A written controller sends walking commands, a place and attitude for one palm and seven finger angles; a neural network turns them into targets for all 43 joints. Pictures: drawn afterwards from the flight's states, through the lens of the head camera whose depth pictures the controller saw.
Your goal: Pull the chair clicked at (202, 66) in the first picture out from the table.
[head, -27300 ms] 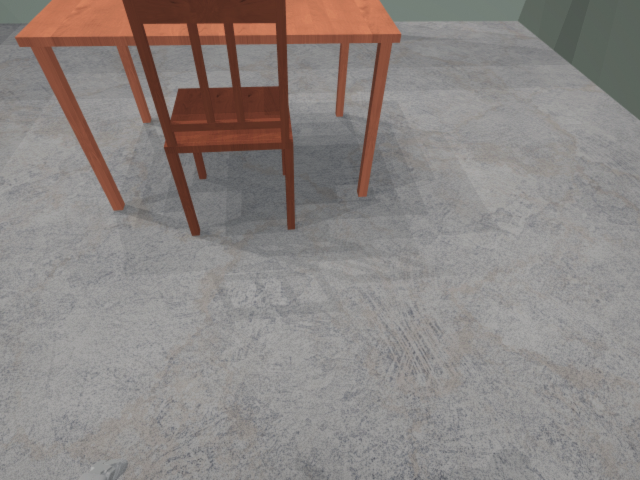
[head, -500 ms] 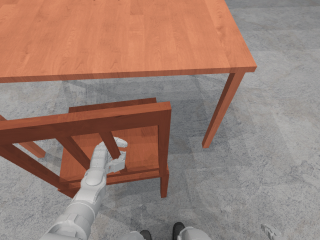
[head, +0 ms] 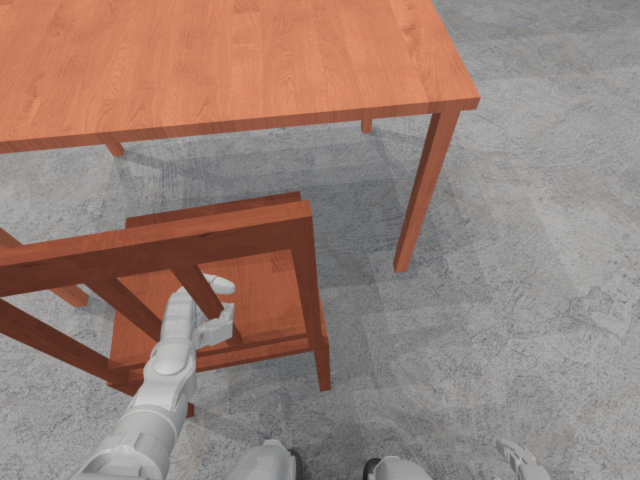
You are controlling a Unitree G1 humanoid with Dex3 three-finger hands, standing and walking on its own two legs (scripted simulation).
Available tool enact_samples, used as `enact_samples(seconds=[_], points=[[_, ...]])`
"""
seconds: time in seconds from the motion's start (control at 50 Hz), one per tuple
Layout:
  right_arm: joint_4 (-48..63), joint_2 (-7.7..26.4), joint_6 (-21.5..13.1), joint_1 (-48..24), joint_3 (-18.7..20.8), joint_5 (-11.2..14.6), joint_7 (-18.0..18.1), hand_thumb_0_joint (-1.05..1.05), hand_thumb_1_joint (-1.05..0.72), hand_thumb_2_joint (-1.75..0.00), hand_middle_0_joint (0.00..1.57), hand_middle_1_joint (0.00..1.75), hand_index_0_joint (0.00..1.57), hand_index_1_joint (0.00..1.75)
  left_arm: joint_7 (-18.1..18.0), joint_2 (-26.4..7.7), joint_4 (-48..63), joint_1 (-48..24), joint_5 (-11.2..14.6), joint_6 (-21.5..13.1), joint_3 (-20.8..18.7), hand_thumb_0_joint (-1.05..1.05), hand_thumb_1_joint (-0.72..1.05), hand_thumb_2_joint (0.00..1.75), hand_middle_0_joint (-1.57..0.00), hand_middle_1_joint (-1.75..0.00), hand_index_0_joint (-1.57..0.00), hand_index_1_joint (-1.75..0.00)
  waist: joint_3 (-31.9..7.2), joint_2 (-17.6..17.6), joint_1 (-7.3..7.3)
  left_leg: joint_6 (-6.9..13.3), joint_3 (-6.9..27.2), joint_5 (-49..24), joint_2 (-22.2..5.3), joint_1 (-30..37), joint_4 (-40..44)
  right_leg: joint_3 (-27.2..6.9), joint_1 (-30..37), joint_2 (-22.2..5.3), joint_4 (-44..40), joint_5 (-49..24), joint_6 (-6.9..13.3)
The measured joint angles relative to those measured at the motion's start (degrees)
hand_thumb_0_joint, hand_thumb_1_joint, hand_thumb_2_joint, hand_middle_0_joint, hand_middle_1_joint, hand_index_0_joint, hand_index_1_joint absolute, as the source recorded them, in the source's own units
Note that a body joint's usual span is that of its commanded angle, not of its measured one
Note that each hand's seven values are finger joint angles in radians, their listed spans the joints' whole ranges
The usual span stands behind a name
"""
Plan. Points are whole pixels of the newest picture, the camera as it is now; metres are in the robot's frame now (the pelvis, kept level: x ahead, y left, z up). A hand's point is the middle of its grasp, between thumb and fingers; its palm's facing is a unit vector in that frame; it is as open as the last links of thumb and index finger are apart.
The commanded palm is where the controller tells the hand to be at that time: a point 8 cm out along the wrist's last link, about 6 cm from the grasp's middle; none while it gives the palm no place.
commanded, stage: step backward, pulling the chair out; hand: left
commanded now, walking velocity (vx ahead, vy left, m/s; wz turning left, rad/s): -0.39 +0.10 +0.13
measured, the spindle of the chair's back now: (146, 321) +0.33 +0.27 -0.08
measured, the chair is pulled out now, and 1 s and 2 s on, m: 0.20 0.36 0.52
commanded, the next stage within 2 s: stop walking, hand still on the chair in 1.70 s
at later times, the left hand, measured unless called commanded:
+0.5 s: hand (222, 369) +0.26 +0.14 -0.07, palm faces +0.02 -0.98 -0.20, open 5.6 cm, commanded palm +0.23 +0.20 -0.06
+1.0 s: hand (220, 453) +0.16 +0.13 -0.07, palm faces -0.01 -0.98 -0.21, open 5.6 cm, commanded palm +0.13 +0.18 -0.06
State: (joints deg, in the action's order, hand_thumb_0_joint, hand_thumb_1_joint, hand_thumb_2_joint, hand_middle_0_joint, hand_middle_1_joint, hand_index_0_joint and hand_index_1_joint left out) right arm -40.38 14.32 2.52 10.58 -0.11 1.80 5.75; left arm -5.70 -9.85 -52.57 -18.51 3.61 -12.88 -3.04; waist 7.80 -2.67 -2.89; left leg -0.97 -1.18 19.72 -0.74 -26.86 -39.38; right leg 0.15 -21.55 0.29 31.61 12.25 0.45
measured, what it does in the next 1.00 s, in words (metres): walks backwards: left foot, then right foot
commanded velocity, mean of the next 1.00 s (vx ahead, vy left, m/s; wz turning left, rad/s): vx -0.38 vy -0.05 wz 0.13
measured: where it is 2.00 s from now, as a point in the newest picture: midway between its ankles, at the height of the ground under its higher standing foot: outside the picture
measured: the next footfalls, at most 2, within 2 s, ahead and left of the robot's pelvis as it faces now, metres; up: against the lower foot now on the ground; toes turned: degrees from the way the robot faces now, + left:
left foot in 0.10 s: -0.03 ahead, +0.14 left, +0.00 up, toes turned +0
right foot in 0.78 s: -0.08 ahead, -0.13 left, +0.00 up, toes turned -1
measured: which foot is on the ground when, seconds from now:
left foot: up 0.00-0.08, down 0.10-1.00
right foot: down 0.00-0.58, up 0.60-0.76, down 0.78-1.00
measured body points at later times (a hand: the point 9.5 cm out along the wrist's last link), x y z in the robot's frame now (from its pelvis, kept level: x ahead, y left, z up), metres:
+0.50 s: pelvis -0.06 +0.00 +0.00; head +0.02 -0.01 +0.44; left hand +0.25 +0.20 -0.05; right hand +0.05 -0.23 -0.14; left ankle -0.05 +0.14 -0.72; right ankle -0.01 -0.11 -0.73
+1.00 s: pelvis -0.17 -0.01 +0.00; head -0.08 -0.02 +0.44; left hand +0.15 +0.18 -0.05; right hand -0.05 -0.26 -0.13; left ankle -0.07 +0.13 -0.73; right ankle -0.12 -0.13 -0.73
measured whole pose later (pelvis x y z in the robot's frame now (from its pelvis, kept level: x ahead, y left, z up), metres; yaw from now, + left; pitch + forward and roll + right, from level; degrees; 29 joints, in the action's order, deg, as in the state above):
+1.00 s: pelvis -0.17 -0.01 +0.00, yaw +1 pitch +1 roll -2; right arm -37.9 13.4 3.7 9.2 0.1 1.8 5.8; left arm -4.6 -10.5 -48.0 -17.4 2.5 -11.0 -1.0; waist 10.2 -3.3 -4.1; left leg -1.9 2.7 9.6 -3.7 -24.2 -30.6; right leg 2.5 -17.7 1.6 27.9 11.0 0.6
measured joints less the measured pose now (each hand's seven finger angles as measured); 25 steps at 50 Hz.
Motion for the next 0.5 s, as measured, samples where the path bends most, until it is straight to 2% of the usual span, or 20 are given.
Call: enact_samples(seconds=[0.06,0.08,0.1,0.12,0.16,0.2,0.28,0.34,0.42,0.5], points=[[-0.5,2.9,0.1,0.3,1.1,0.2,0.5,0.01,-0.90,-0.90,0.20,0.30,0.20,0.30,-0.2,0.7,1.5,0.8,-0.7,0.8,0.4,0.04,0.64,0.77,-0.33,-1.13,-0.50,-1.44,-1.1,1.1,-0.89,-0.4,2.4,2.1,1.8,2.8,-0.4,-0.6,-1.1,-1.7,-0.7,-0.9,-0.8],[-0.6,3.7,0.1,0.5,1.4,0.3,0.7,0.01,-0.90,-0.90,0.20,0.30,0.20,0.30,-0.2,0.9,2.1,0.9,-1.0,1.2,0.9,0.03,0.64,0.76,-0.33,-1.14,-0.50,-1.44,-1.5,1.3,-1.22,-0.4,2.8,0.2,1.6,4.7,2.2,-0.4,-1.6,-2.3,-0.7,-1.1,-1.2],[-0.4,4.5,0.1,0.9,1.6,0.3,0.9,0.01,-0.90,-0.90,0.20,0.30,0.20,0.30,-0.1,0.9,2.8,0.9,-1.3,1.7,1.6,0.03,0.64,0.76,-0.32,-1.15,-0.50,-1.44,-2.0,1.3,-1.54,-0.1,3.3,-4.9,0.9,6.8,6.0,0.0,-2.2,-2.6,-0.2,-1.0,-1.6],[-0.4,4.9,0.2,1.0,1.9,0.3,1.2,0.01,-0.90,-0.90,0.20,0.30,0.20,0.30,0.0,0.8,3.6,0.6,-1.6,2.3,2.4,0.03,0.64,0.75,-0.32,-1.16,-0.50,-1.44,-2.1,1.6,-1.95,0.1,3.5,-5.7,1.0,7.7,8.5,0.3,-2.9,-3.2,0.5,-0.8,-2.0],[0.1,4.3,1.0,0.4,2.4,0.1,1.1,0.01,-0.90,-0.90,0.20,0.30,0.20,0.30,0.1,0.1,4.8,-0.4,-1.8,3.5,3.3,0.03,0.65,0.74,-0.30,-1.17,-0.50,-1.44,-0.8,3.6,-1.47,0.4,3.0,-5.5,2.0,7.9,9.2,-0.4,-3.6,-4.0,1.4,-2.4,-1.9],[1.3,3.1,1.4,0.2,2.3,-0.3,0.3,0.01,-0.90,-0.90,0.20,0.30,0.20,0.30,0.2,-0.7,6.4,-0.1,-1.7,4.6,3.5,0.03,0.66,0.74,-0.29,-1.18,-0.50,-1.44,0.0,4.5,-0.69,0.5,2.1,-5.5,1.6,8.2,9.4,-0.5,-3.8,-3.7,1.9,-2.8,-1.2],[2.9,-0.3,1.0,1.1,1.2,-1.1,-1.1,0.01,-0.90,-0.90,0.19,0.30,0.20,0.30,0.6,-1.0,8.0,2.6,-1.0,5.3,3.0,0.04,0.66,0.74,-0.28,-1.18,-0.50,-1.44,-1.0,3.5,-0.10,-0.1,1.9,-5.5,-0.3,7.7,9.0,0.8,-1.1,-1.9,3.0,0.7,0.3],[2.6,-2.6,0.8,0.7,0.0,-1.1,-1.7,0.01,-0.90,-0.90,0.20,0.30,0.20,0.30,1.0,-1.0,8.2,3.9,-0.7,4.2,2.1,0.04,0.65,0.76,-0.30,-1.17,-0.50,-1.44,-1.2,1.9,0.91,-1.1,1.7,-5.2,-2.2,6.5,7.8,1.3,1.3,-0.5,-1.8,1.2,-0.3],[2.0,-4.1,0.8,-0.7,-1.1,-0.5,-1.0,0.01,-0.90,-0.90,0.20,0.30,0.20,0.30,1.1,-0.6,6.5,3.0,-0.5,2.5,1.0,0.04,0.64,0.77,-0.32,-1.16,-0.50,-1.44,0.4,0.2,0.30,-1.8,2.4,-7.0,-3.1,5.5,7.6,2.4,1.3,0.4,-3.2,-1.6,0.4],[1.3,-2.2,1.0,-0.8,-0.9,-0.2,-0.1,0.01,-0.90,-0.90,0.20,0.30,0.20,0.30,0.9,0.9,4.7,1.6,-1.3,2.4,1.2,0.04,0.64,0.77,-0.32,-1.15,-0.50,-1.44,-0.3,-0.7,-0.76,-0.8,3.9,1.7,-0.9,3.5,0.5,3.5,-0.4,-0.7,-2.6,-2.1,0.2]])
